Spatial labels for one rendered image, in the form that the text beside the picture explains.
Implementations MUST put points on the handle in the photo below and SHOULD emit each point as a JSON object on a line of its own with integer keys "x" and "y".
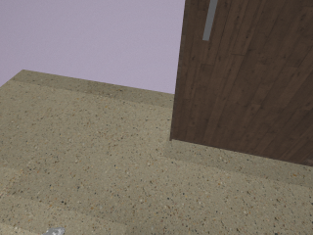
{"x": 209, "y": 19}

